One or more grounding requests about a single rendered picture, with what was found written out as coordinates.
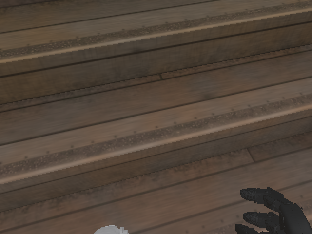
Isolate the robot right hand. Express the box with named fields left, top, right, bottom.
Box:
left=235, top=187, right=312, bottom=234

